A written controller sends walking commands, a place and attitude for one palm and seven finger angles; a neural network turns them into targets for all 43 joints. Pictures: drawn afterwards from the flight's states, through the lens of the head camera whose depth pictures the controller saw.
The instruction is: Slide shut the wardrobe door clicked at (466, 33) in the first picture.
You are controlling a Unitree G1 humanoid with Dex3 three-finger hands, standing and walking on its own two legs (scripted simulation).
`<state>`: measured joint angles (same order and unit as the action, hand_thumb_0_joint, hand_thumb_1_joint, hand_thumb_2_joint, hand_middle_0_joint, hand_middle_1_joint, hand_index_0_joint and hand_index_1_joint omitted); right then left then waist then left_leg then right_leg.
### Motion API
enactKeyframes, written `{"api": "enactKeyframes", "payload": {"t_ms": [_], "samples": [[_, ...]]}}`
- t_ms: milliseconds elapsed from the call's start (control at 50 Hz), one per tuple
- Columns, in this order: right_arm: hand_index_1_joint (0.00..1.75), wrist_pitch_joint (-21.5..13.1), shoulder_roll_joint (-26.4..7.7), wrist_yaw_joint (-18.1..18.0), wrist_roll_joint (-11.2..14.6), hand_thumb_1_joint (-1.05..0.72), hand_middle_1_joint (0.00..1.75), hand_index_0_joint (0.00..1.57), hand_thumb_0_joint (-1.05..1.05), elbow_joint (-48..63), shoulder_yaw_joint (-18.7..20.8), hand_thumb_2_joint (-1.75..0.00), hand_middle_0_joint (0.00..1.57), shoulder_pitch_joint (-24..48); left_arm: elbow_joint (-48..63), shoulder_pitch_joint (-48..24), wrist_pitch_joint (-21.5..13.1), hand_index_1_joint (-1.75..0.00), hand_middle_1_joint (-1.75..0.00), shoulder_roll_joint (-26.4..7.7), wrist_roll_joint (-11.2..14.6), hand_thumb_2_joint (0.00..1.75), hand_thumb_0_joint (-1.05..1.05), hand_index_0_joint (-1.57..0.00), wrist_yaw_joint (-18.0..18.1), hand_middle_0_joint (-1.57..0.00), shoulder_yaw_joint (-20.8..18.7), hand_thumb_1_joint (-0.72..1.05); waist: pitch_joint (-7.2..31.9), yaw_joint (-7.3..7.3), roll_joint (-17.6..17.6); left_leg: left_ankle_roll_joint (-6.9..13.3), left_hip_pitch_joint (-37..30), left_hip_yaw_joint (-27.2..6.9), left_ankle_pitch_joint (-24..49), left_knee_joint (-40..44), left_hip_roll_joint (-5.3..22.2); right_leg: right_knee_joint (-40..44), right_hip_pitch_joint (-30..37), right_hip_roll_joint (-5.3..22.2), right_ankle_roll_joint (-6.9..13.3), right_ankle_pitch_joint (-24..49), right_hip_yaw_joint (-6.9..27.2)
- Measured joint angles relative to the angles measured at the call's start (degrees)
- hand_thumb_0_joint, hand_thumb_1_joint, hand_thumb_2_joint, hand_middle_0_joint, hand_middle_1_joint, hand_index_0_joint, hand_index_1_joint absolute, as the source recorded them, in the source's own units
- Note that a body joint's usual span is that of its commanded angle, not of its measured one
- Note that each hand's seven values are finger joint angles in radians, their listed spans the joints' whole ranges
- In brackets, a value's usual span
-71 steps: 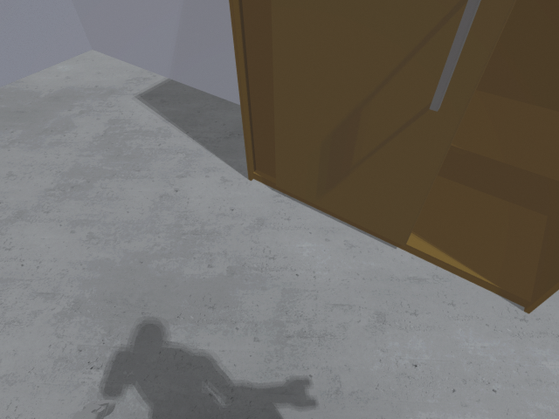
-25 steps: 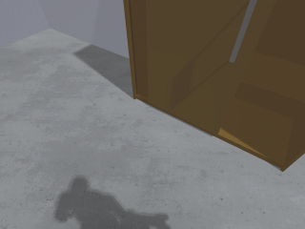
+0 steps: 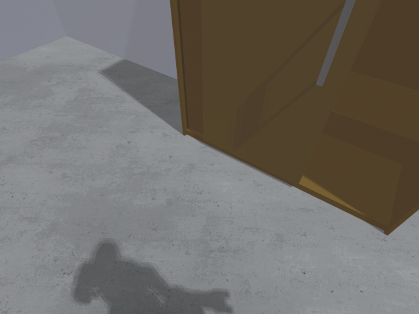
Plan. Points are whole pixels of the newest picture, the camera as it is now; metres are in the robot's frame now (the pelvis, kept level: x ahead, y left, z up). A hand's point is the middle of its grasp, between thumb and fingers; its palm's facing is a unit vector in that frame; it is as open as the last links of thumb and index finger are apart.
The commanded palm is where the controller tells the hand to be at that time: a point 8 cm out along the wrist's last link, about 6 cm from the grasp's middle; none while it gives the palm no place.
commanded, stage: look at it before walking up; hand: left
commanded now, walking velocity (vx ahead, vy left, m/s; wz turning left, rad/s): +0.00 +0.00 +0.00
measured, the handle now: (336, 41) +0.96 -0.38 +0.10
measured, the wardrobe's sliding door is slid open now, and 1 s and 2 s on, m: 0.49 0.49 0.49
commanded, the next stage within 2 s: walk to a spot facing it in 0.02 s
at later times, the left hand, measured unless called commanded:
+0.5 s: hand out of the picture +0.07 +0.17 -0.18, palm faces -0.10 -0.97 -0.23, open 7.3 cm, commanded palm none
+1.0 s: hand (149, 253) +0.30 +0.18 -0.20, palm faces -0.30 -0.93 -0.20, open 7.3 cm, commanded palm none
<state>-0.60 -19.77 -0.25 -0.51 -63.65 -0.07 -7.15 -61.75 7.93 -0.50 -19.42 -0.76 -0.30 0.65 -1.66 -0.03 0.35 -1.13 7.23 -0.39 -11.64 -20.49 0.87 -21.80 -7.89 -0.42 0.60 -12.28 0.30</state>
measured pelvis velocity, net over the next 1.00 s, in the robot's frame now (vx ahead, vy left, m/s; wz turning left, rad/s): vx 0.22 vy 0.00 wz -0.41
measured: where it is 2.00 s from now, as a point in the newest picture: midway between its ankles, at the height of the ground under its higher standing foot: (245, 279)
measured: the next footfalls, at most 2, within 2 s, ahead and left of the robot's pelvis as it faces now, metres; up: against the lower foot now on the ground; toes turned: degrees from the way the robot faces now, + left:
left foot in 0.86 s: +0.36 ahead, +0.05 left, +0.00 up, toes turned -13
right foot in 1.28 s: +0.25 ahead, -0.15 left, +0.00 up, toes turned -34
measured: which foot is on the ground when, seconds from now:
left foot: down 0.00-0.44, up 0.46-0.84, down 0.86-1.00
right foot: down 0.00-0.86, up 0.88-1.00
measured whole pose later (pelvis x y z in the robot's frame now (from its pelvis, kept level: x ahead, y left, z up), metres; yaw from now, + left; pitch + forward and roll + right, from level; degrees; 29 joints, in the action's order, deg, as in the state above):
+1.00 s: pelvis +0.22 +0.00 -0.02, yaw -24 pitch -1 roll -1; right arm -2.5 -7.9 -1.3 -1.2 -54.0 0.6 -6.3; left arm -57.7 17.2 0.6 -12.8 -1.3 0.2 -4.6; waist -4.3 2.3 -2.4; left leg 2.4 21.0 9.7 -12.5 -34.0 4.2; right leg -69.2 -22.8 -0.2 0.0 -27.5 -0.8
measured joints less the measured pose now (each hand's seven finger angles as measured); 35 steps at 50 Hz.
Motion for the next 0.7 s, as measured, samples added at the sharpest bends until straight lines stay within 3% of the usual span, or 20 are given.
{"api": "enactKeyframes", "payload": {"t_ms": [220, 340, 400, 440, 460, 500, 560, 620, 700], "samples": [[0.3, 0.4, 0.7, -0.2, -0.4, -0.9, 0.3, 0.2, 0.01, 0.2, 0.0, -0.9, 0.21, -0.3, 0.1, 1.4, 0.7, -0.3, -0.3, 0.7, -0.1, 0.9, 0.0, -0.21, 0.3, -0.2, -0.2, 0.91, 0.7, 0.63, 0.1, 0.0, 0.3, 1.0, -1.0, -1.2, 0.3, -1.0, -0.6, -0.3, -0.1, -0.6, 0.9], [0.3, 0.6, 3.8, 0.2, -0.7, -0.9, 0.3, 0.2, 0.01, 2.7, 0.7, -0.9, 0.21, -4.4, 2.1, 7.8, 2.0, -0.3, -0.3, 3.3, -0.7, 0.9, 0.0, -0.2, -1.3, -0.2, -1.4, 0.91, 2.3, 1.18, -0.3, 0.2, 1.7, 4.4, -6.5, -6.9, 1.4, -10.3, -5.0, -1.5, 1.0, -8.8, 3.8], [0.3, 0.0, 4.9, 0.2, -0.7, -0.9, 0.3, 0.2, 0.01, 3.4, 1.4, -0.9, 0.21, -6.6, 2.5, 10.5, 2.1, -0.3, -0.3, 5.1, -0.7, 0.9, 0.0, -0.2, -2.0, -0.2, -2.1, 0.91, 1.6, 1.46, -0.1, -0.4, 1.0, 6.9, -9.1, -9.0, 2.5, -16.9, -8.0, -0.5, 0.9, -12.2, 0.4], [0.3, -0.2, 5.2, 0.1, -0.7, -0.9, 0.3, 0.2, 0.01, 3.4, 1.7, -0.9, 0.21, -8.0, 2.9, 11.8, 1.6, -0.3, -0.3, 6.5, -0.8, 0.9, 0.01, -0.2, -2.4, -0.2, -2.4, 0.91, 0.8, 1.35, 0.8, -1.2, 1.1, 7.8, -11.7, -12.1, 4.0, -15.0, -7.7, -0.3, 1.1, -10.7, -2.0], [0.3, 0.0, 5.3, 0.0, -0.6, -0.9, 0.3, 0.2, 0.01, 3.3, 1.9, -0.9, 0.21, -8.7, 3.1, 12.2, 0.8, -0.3, -0.3, 7.0, -1.0, 0.9, 0.01, -0.2, -2.3, -0.2, -2.5, 0.91, 0.4, 1.22, 1.4, -0.9, 2.9, 7.6, -13.3, -17.2, 5.0, -14.9, -7.7, -0.7, 1.6, -7.5, -2.8], [0.3, 0.8, 5.5, 0.0, -0.5, -0.9, 0.3, 0.2, 0.01, 2.2, 2.0, -0.9, 0.21, -9.4, 3.2, 13.0, -1.0, -0.3, -0.3, 8.4, -0.7, 0.9, 0.01, -0.2, -1.5, -0.2, -2.5, 0.91, 0.1, 1.64, 2.2, -0.4, 8.6, 4.8, -16.3, -31.1, 4.8, -15.6, -7.0, -1.8, 2.7, -8.9, -3.3], [0.3, 1.2, 6.2, 0.1, -0.7, -0.91, 0.3, 0.2, 0.01, 1.8, 2.2, -0.9, 0.21, -8.4, 3.2, 15.4, -2.2, -0.3, -0.3, 10.2, -0.7, 0.9, 0.0, -0.2, -0.3, -0.2, -2.3, 0.91, 0.0, 2.5, 1.9, -0.7, 16.5, 3.6, -13.4, -43.1, 3.8, -10.5, -3.4, -2.6, 3.4, -9.1, -1.8], [0.3, 0.8, 7.1, 0.4, -0.7, -0.91, 0.3, 0.2, 0.01, 3.6, 2.6, -0.9, 0.2, -5.8, 2.0, 17.4, -2.5, -0.3, -0.3, 11.7, -0.9, 0.9, 0.0, -0.21, 0.0, -0.2, -1.9, 0.91, -0.2, 2.12, 1.2, -1.5, 22.7, 4.1, -8.8, -43.2, 4.0, -4.5, 0.1, -2.6, 3.1, -6.8, 0.2], [0.3, 0.3, 8.5, 0.9, -0.4, -0.91, 0.3, 0.19, 0.01, 6.7, 3.0, -0.9, 0.2, -1.9, 0.7, 18.7, -2.5, -0.3, -0.3, 12.8, -1.0, 0.9, 0.0, -0.21, 0.2, -0.2, -1.8, 0.91, -0.8, 2.06, 0.6, -1.8, 27.4, 3.9, -3.2, -36.6, 4.5, 0.4, 3.8, -2.5, 2.5, -5.9, 2.9]]}}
